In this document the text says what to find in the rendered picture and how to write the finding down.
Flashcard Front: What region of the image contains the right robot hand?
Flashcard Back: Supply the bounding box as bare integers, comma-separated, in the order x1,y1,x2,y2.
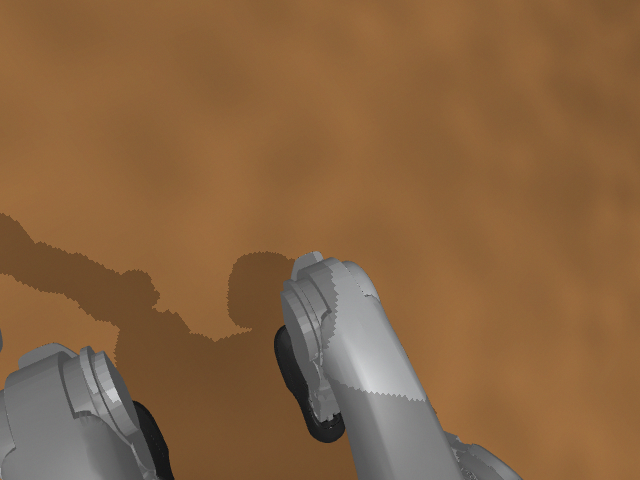
444,431,523,480

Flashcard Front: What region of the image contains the left robot foot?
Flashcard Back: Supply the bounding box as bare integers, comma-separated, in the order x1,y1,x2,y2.
132,400,175,480

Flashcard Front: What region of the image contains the right robot foot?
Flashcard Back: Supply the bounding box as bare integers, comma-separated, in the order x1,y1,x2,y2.
274,325,345,443

